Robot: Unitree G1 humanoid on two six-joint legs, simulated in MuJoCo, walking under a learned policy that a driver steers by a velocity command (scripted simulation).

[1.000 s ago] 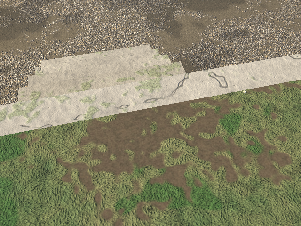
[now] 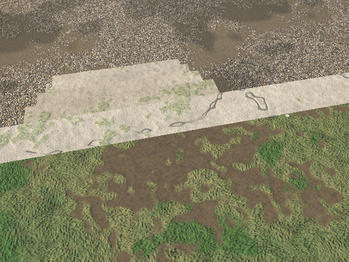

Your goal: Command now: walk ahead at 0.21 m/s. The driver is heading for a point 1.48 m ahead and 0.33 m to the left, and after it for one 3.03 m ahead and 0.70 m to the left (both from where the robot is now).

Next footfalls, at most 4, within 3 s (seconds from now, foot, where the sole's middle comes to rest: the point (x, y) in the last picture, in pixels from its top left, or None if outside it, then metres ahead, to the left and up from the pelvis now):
0.24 left None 0.19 0.14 -0.77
0.76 right None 0.53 -0.02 -0.77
1.32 left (150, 198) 0.82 0.15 -0.77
1.90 right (159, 137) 1.17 0.12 -0.77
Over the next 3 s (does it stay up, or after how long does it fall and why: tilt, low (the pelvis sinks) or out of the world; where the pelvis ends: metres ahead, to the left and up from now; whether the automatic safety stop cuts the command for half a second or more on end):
stays up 1.42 0.37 -0.07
